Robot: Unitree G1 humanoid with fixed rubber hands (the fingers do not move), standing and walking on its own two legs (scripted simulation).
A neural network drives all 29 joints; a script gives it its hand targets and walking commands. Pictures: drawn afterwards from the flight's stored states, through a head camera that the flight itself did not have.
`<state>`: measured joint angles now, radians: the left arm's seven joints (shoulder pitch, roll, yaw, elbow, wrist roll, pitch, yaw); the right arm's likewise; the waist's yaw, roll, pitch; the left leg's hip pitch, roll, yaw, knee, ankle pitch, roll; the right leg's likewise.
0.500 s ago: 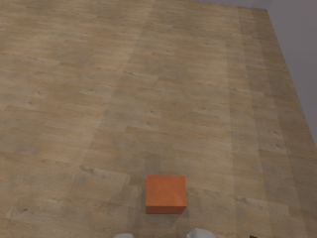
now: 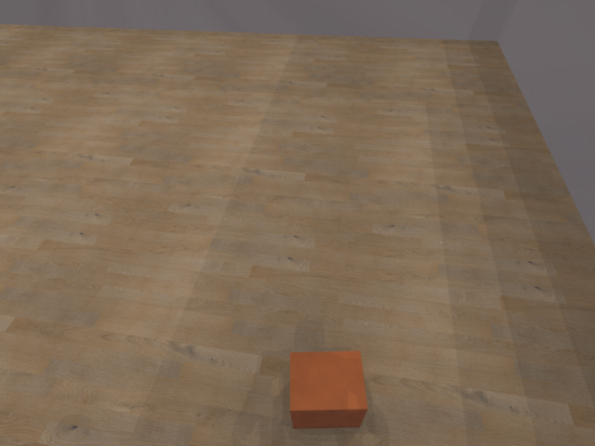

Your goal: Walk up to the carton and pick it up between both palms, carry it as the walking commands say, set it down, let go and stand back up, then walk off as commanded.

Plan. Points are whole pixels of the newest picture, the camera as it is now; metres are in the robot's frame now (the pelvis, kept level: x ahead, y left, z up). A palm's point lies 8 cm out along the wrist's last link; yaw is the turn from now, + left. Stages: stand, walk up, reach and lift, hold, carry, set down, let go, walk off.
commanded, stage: reach and lift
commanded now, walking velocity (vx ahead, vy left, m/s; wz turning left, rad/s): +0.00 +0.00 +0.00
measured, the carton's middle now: (325, 390) +0.39 -0.03 -0.67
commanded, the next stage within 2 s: none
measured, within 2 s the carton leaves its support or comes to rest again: neither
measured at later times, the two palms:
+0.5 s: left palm out of the picture +0.14 +0.21 -0.18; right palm out of the picture +0.14 -0.22 -0.17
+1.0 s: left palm (217, 381) +0.26 +0.18 -0.19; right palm (445, 382) +0.27 -0.23 -0.20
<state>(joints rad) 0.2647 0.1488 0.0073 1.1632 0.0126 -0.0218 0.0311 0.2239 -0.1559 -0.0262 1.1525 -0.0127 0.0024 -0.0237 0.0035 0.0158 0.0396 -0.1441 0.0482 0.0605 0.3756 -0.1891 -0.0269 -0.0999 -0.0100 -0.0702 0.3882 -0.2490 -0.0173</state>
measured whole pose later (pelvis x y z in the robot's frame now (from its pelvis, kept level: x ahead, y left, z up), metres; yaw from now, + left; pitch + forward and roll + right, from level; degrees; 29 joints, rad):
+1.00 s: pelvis -0.11 +0.01 -0.11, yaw -1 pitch +19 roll +2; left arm -0.55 0.10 0.16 0.55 -0.04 0.46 0.12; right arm -0.64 -0.30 -0.15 0.74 0.05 0.39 0.09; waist 0.01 -0.01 0.10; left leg -1.13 0.05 0.06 1.13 -0.33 0.00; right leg -1.12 -0.04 -0.02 1.20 -0.41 -0.02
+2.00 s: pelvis -0.09 +0.02 -0.23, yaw -2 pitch +46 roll +2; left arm -0.94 0.09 0.27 0.68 -0.05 0.13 0.18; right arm -1.09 -0.40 -0.20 0.95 0.08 0.09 0.09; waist 0.01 0.01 -0.06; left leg -1.88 0.00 0.02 1.52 -0.44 -0.01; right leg -1.88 -0.01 0.04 1.56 -0.49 0.01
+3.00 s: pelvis -0.13 +0.01 -0.42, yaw -1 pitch +33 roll +3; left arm -1.39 0.36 0.00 1.13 -0.39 0.00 0.17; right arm -1.36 -0.48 0.06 1.08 0.28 0.01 -0.05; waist 0.00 0.07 0.43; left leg -2.25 -0.03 0.00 2.21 -0.53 -0.05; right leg -2.24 -0.02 0.03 2.28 -0.61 -0.01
